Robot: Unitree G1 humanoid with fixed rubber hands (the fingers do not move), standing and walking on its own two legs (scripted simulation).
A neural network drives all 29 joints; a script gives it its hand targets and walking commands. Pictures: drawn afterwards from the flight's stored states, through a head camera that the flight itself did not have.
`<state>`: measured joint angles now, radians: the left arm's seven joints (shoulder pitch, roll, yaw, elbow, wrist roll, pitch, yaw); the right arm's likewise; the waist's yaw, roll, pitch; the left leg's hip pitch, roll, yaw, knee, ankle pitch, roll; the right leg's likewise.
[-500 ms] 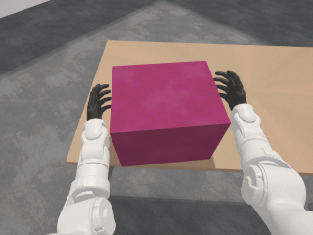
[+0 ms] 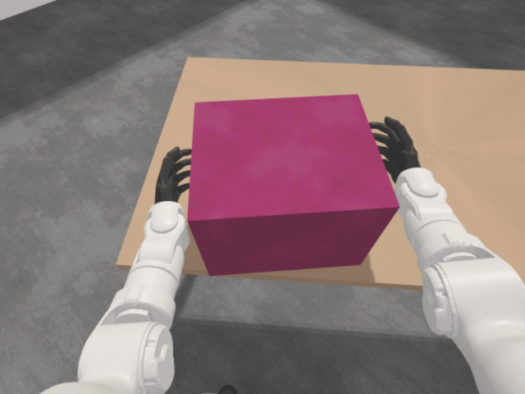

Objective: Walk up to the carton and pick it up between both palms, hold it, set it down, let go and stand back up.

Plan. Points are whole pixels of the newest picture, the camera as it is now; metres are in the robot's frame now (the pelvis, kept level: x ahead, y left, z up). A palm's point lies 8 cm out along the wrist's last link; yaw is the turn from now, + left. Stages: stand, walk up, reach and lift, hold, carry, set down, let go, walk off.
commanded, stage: set down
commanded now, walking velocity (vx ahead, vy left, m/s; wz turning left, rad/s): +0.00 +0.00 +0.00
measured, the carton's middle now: (281, 187) +0.43 +0.06 +0.01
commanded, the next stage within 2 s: none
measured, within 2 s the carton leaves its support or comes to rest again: neither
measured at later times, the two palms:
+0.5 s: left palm (134, 193) +0.34 +0.28 +0.06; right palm (446, 158) +0.48 -0.18 +0.09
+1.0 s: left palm (102, 150) +0.34 +0.29 +0.15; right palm (469, 114) +0.48 -0.17 +0.18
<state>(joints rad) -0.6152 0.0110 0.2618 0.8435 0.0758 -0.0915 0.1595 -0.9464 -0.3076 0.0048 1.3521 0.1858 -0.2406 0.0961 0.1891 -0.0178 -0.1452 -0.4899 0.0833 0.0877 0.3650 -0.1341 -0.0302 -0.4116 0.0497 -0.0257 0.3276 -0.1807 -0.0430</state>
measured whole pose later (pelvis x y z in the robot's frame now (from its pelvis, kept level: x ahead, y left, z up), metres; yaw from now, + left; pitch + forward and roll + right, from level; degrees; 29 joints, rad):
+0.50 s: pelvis -0.02 -0.01 -0.01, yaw +2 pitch +20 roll -1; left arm -0.69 0.22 0.10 0.90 -0.19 -0.11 0.09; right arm -1.03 -0.55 0.29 1.39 0.56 -0.24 0.14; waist 0.22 0.03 -0.21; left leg -0.69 0.09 0.03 0.48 -0.15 -0.05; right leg -0.60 0.06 -0.07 0.45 -0.21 -0.06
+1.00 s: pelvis -0.03 -0.01 +0.00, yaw +4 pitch +13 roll -1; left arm -0.82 0.31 0.09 0.65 -0.22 0.33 0.14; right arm -1.12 -0.60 0.19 1.21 0.54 0.10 0.16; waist 0.18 0.01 -0.15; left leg -0.53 0.07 0.00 0.39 -0.09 -0.04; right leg -0.44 0.05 -0.08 0.38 -0.18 -0.06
